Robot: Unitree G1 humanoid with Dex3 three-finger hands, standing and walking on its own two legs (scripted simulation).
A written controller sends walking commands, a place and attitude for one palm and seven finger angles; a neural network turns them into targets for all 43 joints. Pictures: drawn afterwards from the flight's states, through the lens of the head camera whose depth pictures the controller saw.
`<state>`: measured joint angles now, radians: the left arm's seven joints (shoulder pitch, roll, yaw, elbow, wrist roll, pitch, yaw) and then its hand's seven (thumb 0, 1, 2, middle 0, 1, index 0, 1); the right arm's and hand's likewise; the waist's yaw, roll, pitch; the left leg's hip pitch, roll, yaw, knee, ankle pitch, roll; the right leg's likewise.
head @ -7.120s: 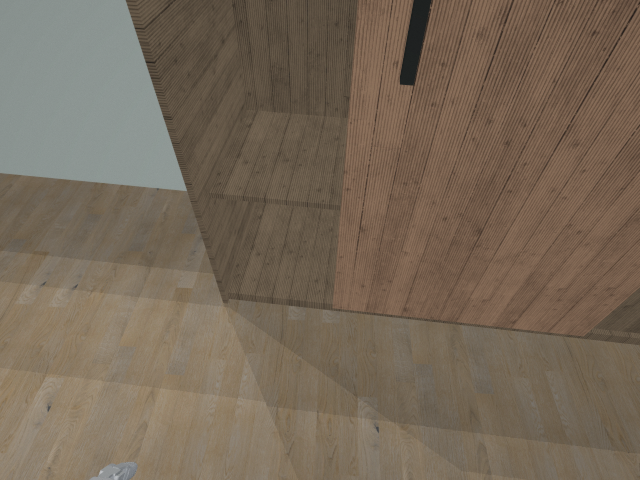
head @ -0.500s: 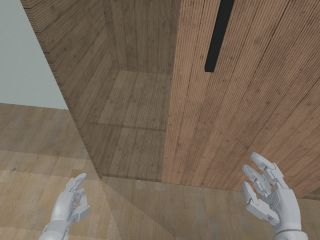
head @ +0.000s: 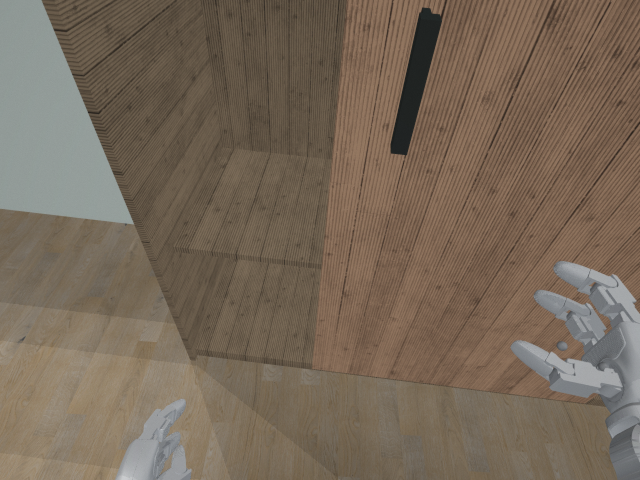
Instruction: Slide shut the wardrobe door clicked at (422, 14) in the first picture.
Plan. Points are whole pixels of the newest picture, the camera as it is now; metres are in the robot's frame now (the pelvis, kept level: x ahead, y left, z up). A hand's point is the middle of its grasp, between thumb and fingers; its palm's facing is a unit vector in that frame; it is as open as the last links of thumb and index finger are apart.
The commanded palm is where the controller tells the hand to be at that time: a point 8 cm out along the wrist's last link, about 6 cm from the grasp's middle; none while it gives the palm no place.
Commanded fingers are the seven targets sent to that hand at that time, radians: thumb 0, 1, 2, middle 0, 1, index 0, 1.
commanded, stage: raise the hand with hooked fingers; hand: right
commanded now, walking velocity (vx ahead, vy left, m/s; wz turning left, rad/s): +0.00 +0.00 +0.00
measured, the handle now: (411, 85) +0.55 -0.07 +0.25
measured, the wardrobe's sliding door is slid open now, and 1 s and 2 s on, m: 0.38 0.38 0.38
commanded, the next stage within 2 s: move the hooked fingers beside the handle in 1.22 s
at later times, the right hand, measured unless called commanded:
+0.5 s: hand out of the picture +0.27 -0.28 +0.23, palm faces +0.15 +0.98 -0.11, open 13.8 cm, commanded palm +0.23 -0.32 +0.23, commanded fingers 0.00 0.50 -0.30 0.30 1.20 0.30 1.20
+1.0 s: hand out of the picture +0.29 -0.27 +0.25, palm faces +0.08 +0.99 -0.13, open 14.0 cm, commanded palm +0.25 -0.32 +0.27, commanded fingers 0.00 0.50 -0.30 0.30 1.20 0.30 1.20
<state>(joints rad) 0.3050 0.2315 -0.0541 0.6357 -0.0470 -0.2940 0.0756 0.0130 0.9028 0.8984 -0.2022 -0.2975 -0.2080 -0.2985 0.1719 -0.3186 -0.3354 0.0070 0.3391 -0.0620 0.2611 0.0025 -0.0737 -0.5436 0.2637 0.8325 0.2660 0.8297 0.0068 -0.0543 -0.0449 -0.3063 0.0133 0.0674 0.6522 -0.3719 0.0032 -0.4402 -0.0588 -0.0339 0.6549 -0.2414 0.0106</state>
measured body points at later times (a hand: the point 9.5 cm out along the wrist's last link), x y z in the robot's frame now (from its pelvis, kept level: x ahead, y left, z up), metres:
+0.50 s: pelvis +0.01 -0.01 +0.02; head -0.01 +0.02 +0.46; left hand +0.24 +0.19 -0.04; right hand +0.26 -0.33 +0.23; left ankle -0.02 +0.12 -0.72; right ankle +0.06 -0.13 -0.72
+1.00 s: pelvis +0.01 +0.01 +0.02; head -0.01 +0.05 +0.46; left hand +0.22 +0.24 -0.06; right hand +0.28 -0.32 +0.26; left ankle -0.02 +0.12 -0.72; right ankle +0.06 -0.13 -0.72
